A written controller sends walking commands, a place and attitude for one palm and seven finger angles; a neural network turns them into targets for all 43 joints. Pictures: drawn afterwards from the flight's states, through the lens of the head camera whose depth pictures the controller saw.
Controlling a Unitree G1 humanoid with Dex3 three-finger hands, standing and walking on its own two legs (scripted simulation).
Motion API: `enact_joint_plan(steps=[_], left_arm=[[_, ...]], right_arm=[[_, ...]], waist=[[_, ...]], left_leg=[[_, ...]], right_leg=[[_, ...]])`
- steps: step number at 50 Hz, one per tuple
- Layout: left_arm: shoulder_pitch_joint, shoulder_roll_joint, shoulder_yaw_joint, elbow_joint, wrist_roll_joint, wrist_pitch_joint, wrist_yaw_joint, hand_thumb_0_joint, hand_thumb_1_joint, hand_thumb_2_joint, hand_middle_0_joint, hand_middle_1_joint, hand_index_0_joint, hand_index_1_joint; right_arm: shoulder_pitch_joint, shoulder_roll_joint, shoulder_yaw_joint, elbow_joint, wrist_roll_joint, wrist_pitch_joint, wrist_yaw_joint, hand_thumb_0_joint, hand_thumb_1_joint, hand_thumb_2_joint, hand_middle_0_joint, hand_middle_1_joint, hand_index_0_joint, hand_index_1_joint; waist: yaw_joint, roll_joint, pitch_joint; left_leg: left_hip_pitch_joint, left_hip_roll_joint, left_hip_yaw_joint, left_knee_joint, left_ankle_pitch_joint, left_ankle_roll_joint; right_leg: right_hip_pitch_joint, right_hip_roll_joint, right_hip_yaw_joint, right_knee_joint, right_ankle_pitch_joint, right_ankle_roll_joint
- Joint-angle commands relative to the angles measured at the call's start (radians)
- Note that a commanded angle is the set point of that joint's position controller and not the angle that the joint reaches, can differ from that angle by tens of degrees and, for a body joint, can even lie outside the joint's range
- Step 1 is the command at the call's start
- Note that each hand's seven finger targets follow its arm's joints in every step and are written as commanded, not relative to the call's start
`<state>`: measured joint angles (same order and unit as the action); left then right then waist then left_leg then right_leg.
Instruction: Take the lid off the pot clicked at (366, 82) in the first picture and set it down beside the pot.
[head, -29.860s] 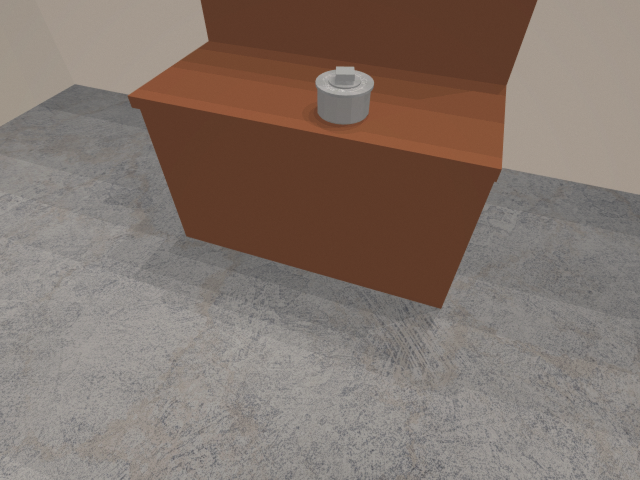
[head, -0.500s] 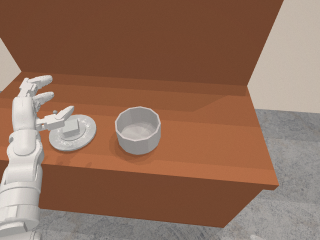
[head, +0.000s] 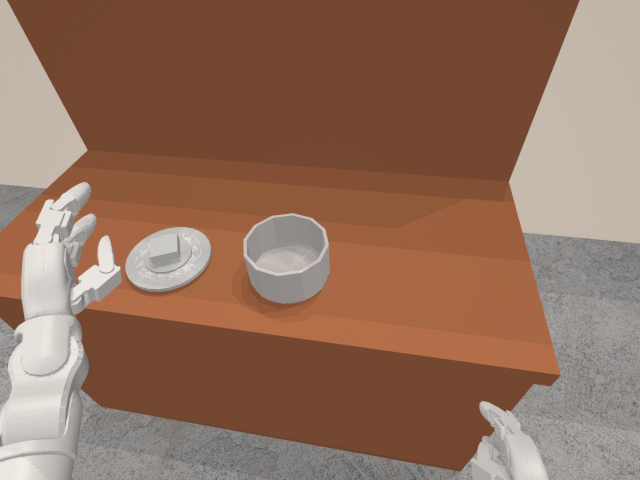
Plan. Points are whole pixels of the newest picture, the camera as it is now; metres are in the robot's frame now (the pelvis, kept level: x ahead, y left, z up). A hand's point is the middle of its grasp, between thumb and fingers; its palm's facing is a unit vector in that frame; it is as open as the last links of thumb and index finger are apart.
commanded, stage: draw the hand back to the body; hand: left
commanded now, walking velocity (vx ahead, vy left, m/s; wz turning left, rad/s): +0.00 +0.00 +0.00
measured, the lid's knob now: (165, 248) +0.52 +0.36 -0.06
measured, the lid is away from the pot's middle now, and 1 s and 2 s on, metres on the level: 0.25 0.25 0.25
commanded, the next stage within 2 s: step back with the hand held close in 0.80 s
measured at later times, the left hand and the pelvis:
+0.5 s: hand (80, 337) +0.21 +0.26 +0.15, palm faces +0.40 -0.85 -0.35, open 7.4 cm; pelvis +0.00 +0.01 +0.00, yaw +0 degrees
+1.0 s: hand (29, 346) +0.19 +0.28 +0.17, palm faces +0.42 -0.81 -0.41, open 7.4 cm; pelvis +0.00 +0.03 +0.00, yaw -1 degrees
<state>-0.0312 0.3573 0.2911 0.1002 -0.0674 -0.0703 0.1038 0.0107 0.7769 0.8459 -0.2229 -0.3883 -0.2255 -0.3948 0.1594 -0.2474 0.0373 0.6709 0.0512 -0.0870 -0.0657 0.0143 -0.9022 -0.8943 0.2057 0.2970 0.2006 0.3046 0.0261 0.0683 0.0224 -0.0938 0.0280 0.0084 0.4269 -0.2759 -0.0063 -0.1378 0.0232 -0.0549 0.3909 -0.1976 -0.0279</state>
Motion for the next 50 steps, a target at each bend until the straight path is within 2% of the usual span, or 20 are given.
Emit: enact_joint_plan(steps=[1, 5, 7, 10, 12, 18, 23, 26, 29, 32, 36, 37, 40, 42, 45, 46, 47, 48, 49, 50], left_arm=[[-0.222, 0.260, 0.113, -0.357, -0.002, -0.087, 0.018, 0.000, 0.900, 0.900, -0.200, -0.300, -0.200, -0.300], [-0.110, 0.188, 0.073, -0.333, -0.011, -0.077, 0.014, 0.000, 0.900, 0.900, -0.200, -0.300, -0.200, -0.300], [-0.069, 0.202, 0.096, -0.328, -0.014, -0.077, 0.013, 0.000, 0.900, 0.900, -0.200, -0.300, -0.200, -0.300], [-0.024, 0.234, 0.131, -0.454, -0.013, -0.096, 0.018, 0.000, 0.900, 0.900, -0.200, -0.300, -0.200, -0.300], [0.030, 0.245, 0.144, -0.518, -0.011, -0.106, 0.022, 0.000, 0.900, 0.900, -0.200, -0.300, -0.200, -0.300], [0.189, 0.158, 0.090, -0.532, -0.011, -0.094, 0.011, 0.000, 0.900, 0.900, -0.200, -0.300, -0.200, -0.300], [0.272, 0.179, 0.110, -0.688, -0.008, -0.107, 0.012, 0.000, 0.900, 0.900, -0.200, -0.300, -0.200, -0.300], [0.393, 0.174, 0.123, -0.713, -0.007, -0.101, 0.016, 0.000, 0.900, 0.900, -0.200, -0.300, -0.200, -0.300], [0.438, 0.137, 0.096, -0.698, -0.008, -0.089, 0.012, 0.000, 0.900, 0.900, -0.200, -0.300, -0.200, -0.300], [0.436, 0.158, 0.098, -0.802, -0.001, -0.094, 0.014, 0.000, 0.900, 0.900, -0.200, -0.300, -0.200, -0.300], [0.453, 0.150, 0.107, -0.769, 0.001, -0.081, 0.023, 0.000, 0.900, 0.900, -0.200, -0.300, -0.200, -0.300], [0.441, 0.168, 0.121, -0.777, 0.001, -0.081, 0.025, 0.000, 0.900, 0.900, -0.200, -0.300, -0.200, -0.300], [0.487, 0.114, 0.081, -0.749, 0.002, -0.070, 0.020, 0.000, 0.900, 0.900, -0.200, -0.300, -0.200, -0.300], [0.476, 0.146, 0.099, -0.797, 0.005, -0.073, 0.020, 0.000, 0.900, 0.900, -0.200, -0.300, -0.200, -0.300], [0.465, 0.135, 0.087, -0.832, 0.006, -0.072, 0.022, 0.000, 0.900, 0.900, -0.200, -0.300, -0.200, -0.300], [0.290, 0.313, 0.288, -0.892, 0.000, -0.135, 0.032, 0.000, 0.900, 0.900, -0.200, -0.300, -0.200, -0.300], [0.287, 0.310, 0.291, -0.851, 0.006, -0.161, 0.028, 0.000, 0.900, 0.900, -0.200, -0.300, -0.200, -0.300], [0.375, 0.238, 0.242, -0.776, 0.010, -0.159, 0.024, 0.000, 0.900, 0.900, -0.200, -0.300, -0.200, -0.300], [0.414, 0.191, 0.203, -0.750, 0.011, -0.155, 0.013, 0.000, 0.900, 0.900, -0.200, -0.300, -0.200, -0.300], [0.440, 0.164, 0.178, -0.749, 0.014, -0.157, 0.004, 0.000, 0.900, 0.900, -0.200, -0.300, -0.200, -0.300]], right_arm=[[-0.122, -0.101, -0.035, -0.161, -0.009, -0.075, -0.009, 0.000, -0.900, -0.900, 0.200, 0.300, 0.200, 0.300], [-0.127, -0.101, -0.038, -0.158, -0.007, -0.083, -0.010, 0.000, -0.900, -0.900, 0.200, 0.300, 0.200, 0.300], [-0.128, -0.102, -0.041, -0.155, -0.005, -0.084, -0.011, 0.000, -0.900, -0.900, 0.200, 0.300, 0.200, 0.300], [-0.145, -0.095, -0.042, -0.166, -0.013, -0.098, -0.010, 0.000, -0.900, -0.900, 0.200, 0.300, 0.200, 0.300], [-0.141, -0.093, -0.041, -0.167, -0.018, -0.109, -0.008, 0.000, -0.900, -0.900, 0.200, 0.300, 0.200, 0.300], [-0.137, -0.089, -0.044, -0.170, -0.018, -0.119, -0.007, 0.000, -0.900, -0.900, 0.200, 0.300, 0.200, 0.300], [-0.145, -0.084, -0.046, -0.189, -0.024, -0.128, -0.006, 0.000, -0.900, -0.900, 0.200, 0.300, 0.200, 0.300], [-0.136, -0.083, -0.048, -0.189, -0.029, -0.130, -0.004, 0.000, -0.900, -0.900, 0.200, 0.300, 0.200, 0.300], [-0.135, -0.079, -0.046, -0.190, -0.028, -0.122, -0.006, 0.000, -0.900, -0.900, 0.200, 0.300, 0.200, 0.300], [-0.140, -0.078, -0.046, -0.202, -0.026, -0.125, -0.007, 0.000, -0.900, -0.900, 0.200, 0.300, 0.200, 0.300], [-0.131, -0.080, -0.044, -0.199, -0.031, -0.120, -0.013, 0.000, -0.900, -0.900, 0.200, 0.300, 0.200, 0.300], [-0.129, -0.081, -0.046, -0.196, -0.029, -0.118, -0.014, 0.000, -0.900, -0.900, 0.200, 0.300, 0.200, 0.300], [-0.131, -0.075, -0.044, -0.200, -0.031, -0.114, -0.014, 0.000, -0.900, -0.900, 0.200, 0.300, 0.200, 0.300], [-0.135, -0.077, -0.043, -0.205, -0.031, -0.116, -0.010, 0.000, -0.900, -0.900, 0.200, 0.300, 0.200, 0.300], [-0.129, -0.076, -0.039, -0.211, -0.035, -0.119, -0.008, 0.000, -0.900, -0.900, 0.200, 0.300, 0.200, 0.300], [-0.103, -0.093, -0.041, -0.238, -0.028, -0.090, -0.016, 0.000, -0.900, -0.900, 0.200, 0.300, 0.200, 0.300], [-0.093, -0.077, -0.036, -0.217, -0.035, -0.078, -0.020, 0.000, -0.900, -0.900, 0.200, 0.300, 0.200, 0.300], [-0.097, -0.072, -0.041, -0.207, -0.040, -0.074, -0.019, 0.000, -0.900, -0.900, 0.200, 0.300, 0.200, 0.300], [-0.092, -0.084, -0.051, -0.212, -0.041, -0.069, -0.013, 0.000, -0.900, -0.900, 0.200, 0.300, 0.200, 0.300], [-0.093, -0.093, -0.058, -0.218, -0.042, -0.066, -0.009, 0.000, -0.900, -0.900, 0.200, 0.300, 0.200, 0.300]], waist=[[0.009, 0.028, -0.199], [0.002, -0.035, -0.122], [0.000, -0.063, -0.075], [0.020, 0.005, -0.133], [0.022, -0.005, -0.152], [0.015, -0.031, -0.078], [0.026, 0.005, -0.100], [0.034, -0.014, -0.103], [0.023, -0.037, -0.049], [0.023, 0.020, -0.033], [0.027, -0.027, -0.039], [0.023, -0.013, -0.037], [0.026, -0.025, -0.028], [0.028, 0.007, -0.044], [0.032, 0.013, -0.066], [0.012, -0.062, 0.079], [-0.001, -0.090, 0.100], [-0.005, -0.170, 0.110], [-0.008, -0.203, 0.087], [-0.010, -0.173, 0.057]], left_leg=[[0.046, 0.004, 0.012, -0.051, 0.204, 0.043], [0.025, 0.007, 0.014, -0.056, 0.156, 0.044], [0.007, 0.006, 0.010, -0.057, 0.121, 0.046], [0.028, 0.004, 0.011, -0.055, 0.130, 0.047], [0.037, 0.006, 0.004, -0.052, 0.154, 0.046], [0.013, 0.009, 0.005, -0.056, 0.157, 0.045], [0.021, 0.008, -0.002, -0.053, 0.156, 0.045], [0.018, 0.013, -0.004, -0.043, 0.191, 0.044], [-0.006, 0.015, -0.006, -0.048, 0.165, 0.042], [0.000, 0.017, -0.018, -0.051, 0.135, 0.038], [-0.009, 0.017, -0.026, -0.055, 0.149, 0.038], [-0.006, 0.016, -0.028, -0.055, 0.143, 0.036], [-0.010, 0.016, -0.025, -0.057, 0.153, 0.038], [-0.009, 0.019, -0.034, -0.058, 0.168, 0.032], [-0.004, 0.020, -0.041, -0.064, 0.191, 0.028], [-0.083, 0.038, -0.027, -0.059, 0.061, 0.057], [-0.100, 0.032, -0.042, -0.055, -0.002, 0.057], [-0.106, 0.031, -0.045, -0.047, 0.006, 0.060], [-0.097, 0.031, -0.042, -0.033, 0.021, 0.061], [-0.092, 0.036, -0.038, -0.028, 0.055, 0.063]], right_leg=[[0.068, -0.054, 0.019, -0.058, 0.173, 0.002], [0.023, -0.050, 0.016, -0.078, 0.113, 0.008], [0.000, -0.051, 0.020, -0.095, 0.067, 0.011], [0.033, -0.058, 0.030, -0.092, 0.062, 0.008], [0.046, -0.059, 0.026, -0.083, 0.088, 0.007], [0.012, -0.054, 0.023, -0.085, 0.089, 0.009], [0.023, -0.059, 0.027, -0.080, 0.079, 0.007], [0.032, -0.061, 0.024, -0.068, 0.118, 0.004], [0.004, -0.056, 0.021, -0.075, 0.089, 0.006], [-0.014, -0.055, 0.026, -0.078, 0.048, 0.001], [-0.002, -0.052, 0.017, -0.068, 0.057, -0.001], [-0.002, -0.052, 0.022, -0.067, 0.055, -0.002], [-0.005, -0.052, 0.016, -0.064, 0.059, 0.000], [0.008, -0.052, 0.017, -0.050, 0.076, -0.003], [0.025, -0.051, 0.011, -0.043, 0.088, -0.004], [-0.088, -0.084, 0.158, -0.100, 0.137, 0.003], [-0.111, -0.104, 0.164, -0.116, 0.088, -0.004], [-0.116, -0.105, 0.176, -0.120, 0.089, -0.002], [-0.105, -0.110, 0.187, -0.116, 0.106, 0.004], [-0.084, -0.116, 0.183, -0.096, 0.157, 0.008]])
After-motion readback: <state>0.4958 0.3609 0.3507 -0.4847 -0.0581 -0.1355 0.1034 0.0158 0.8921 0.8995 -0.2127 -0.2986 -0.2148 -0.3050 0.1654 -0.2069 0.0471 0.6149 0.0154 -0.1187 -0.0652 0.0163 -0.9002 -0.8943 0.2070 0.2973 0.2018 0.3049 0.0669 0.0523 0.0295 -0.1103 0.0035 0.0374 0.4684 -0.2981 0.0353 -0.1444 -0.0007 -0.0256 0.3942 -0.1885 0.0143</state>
